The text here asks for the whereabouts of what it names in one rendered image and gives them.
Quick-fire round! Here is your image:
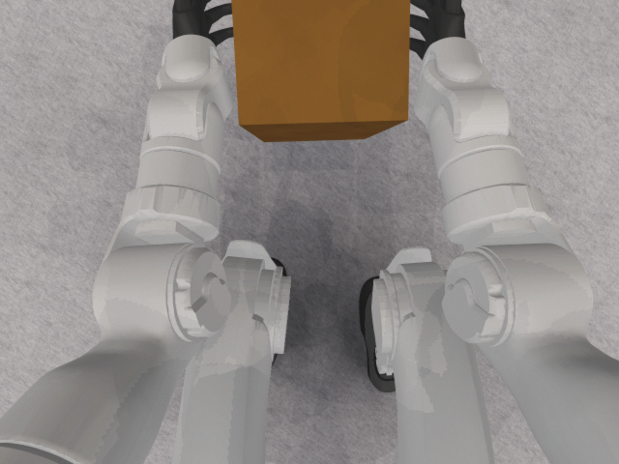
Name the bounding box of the right robot shin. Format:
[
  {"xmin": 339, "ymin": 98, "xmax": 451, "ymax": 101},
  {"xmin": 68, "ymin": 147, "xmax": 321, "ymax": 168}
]
[{"xmin": 375, "ymin": 246, "xmax": 448, "ymax": 374}]

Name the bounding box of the robot right upper arm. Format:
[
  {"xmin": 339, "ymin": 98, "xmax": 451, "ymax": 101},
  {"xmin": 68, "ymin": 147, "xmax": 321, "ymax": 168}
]
[{"xmin": 442, "ymin": 243, "xmax": 619, "ymax": 464}]

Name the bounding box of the robot left hand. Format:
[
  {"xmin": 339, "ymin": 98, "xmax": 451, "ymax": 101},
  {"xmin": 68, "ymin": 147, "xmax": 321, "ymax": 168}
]
[{"xmin": 172, "ymin": 0, "xmax": 234, "ymax": 47}]

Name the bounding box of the robot left upper arm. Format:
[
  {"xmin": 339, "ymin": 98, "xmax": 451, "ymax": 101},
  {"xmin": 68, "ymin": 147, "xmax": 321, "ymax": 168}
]
[{"xmin": 0, "ymin": 243, "xmax": 231, "ymax": 464}]

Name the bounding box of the robot right hand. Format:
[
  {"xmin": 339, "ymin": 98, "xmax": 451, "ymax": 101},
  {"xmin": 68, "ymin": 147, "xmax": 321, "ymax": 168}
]
[{"xmin": 409, "ymin": 0, "xmax": 466, "ymax": 60}]

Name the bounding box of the robot left forearm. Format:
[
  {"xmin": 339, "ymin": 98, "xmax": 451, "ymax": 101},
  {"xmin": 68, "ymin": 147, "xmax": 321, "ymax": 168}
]
[{"xmin": 92, "ymin": 35, "xmax": 233, "ymax": 317}]

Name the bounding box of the left robot shin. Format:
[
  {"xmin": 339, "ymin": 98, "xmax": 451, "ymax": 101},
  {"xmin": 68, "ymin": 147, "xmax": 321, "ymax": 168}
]
[{"xmin": 221, "ymin": 240, "xmax": 277, "ymax": 270}]

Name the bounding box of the robot right forearm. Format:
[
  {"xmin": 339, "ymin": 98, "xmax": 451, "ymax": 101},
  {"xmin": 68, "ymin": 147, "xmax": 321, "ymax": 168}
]
[{"xmin": 413, "ymin": 37, "xmax": 593, "ymax": 309}]

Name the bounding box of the carton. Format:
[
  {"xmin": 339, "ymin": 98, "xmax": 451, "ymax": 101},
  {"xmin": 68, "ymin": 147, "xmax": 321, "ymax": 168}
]
[{"xmin": 231, "ymin": 0, "xmax": 410, "ymax": 142}]

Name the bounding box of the robot shin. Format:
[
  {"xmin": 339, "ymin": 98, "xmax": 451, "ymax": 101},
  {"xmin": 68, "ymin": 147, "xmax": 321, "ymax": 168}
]
[
  {"xmin": 375, "ymin": 246, "xmax": 448, "ymax": 374},
  {"xmin": 221, "ymin": 240, "xmax": 277, "ymax": 270}
]

